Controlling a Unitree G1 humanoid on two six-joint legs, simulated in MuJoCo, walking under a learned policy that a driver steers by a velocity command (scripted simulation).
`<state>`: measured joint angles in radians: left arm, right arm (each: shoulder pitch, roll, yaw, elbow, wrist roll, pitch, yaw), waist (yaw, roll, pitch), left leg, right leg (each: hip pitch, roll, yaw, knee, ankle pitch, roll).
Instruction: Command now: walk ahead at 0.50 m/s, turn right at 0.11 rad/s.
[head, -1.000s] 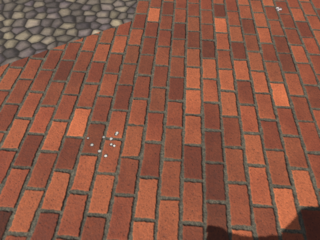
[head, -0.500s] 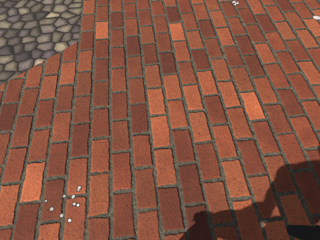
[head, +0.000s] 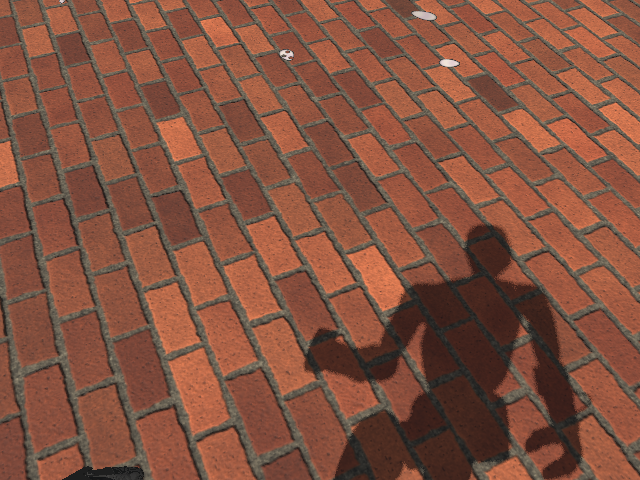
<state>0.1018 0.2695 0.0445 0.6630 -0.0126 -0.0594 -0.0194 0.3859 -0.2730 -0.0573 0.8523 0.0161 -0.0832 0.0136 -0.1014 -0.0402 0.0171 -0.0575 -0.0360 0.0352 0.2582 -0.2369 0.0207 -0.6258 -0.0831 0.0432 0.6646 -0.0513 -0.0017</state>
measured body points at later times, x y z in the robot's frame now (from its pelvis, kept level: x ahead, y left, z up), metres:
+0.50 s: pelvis +0.27 -0.04 +0.00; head +0.29 -0.05 +0.45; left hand +0.28 +0.24 -0.12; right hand +0.47 -0.29 -0.10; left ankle +0.45 +0.12 -0.69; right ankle +0.20 -0.14 -0.75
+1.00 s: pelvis +0.53 +0.01 +0.00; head +0.56 +0.02 +0.45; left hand +0.71 +0.27 -0.10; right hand +0.56 -0.27 -0.12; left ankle +0.49 +0.10 -0.75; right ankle +0.70 -0.16 -0.69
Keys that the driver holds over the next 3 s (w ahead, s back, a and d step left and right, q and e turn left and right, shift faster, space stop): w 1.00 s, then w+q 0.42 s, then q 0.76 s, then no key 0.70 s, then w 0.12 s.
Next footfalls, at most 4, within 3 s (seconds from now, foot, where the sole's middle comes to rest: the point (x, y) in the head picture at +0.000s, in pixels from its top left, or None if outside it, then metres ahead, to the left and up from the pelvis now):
0.14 right None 0.24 -0.14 -0.78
0.64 left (252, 460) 0.53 0.10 -0.78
1.18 right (351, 329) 0.82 -0.14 -0.78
1.68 left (232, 274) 1.00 0.14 -0.78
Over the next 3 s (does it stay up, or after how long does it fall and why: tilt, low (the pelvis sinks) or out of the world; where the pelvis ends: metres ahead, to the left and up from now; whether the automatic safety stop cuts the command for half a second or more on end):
stays up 0.98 0.04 -0.01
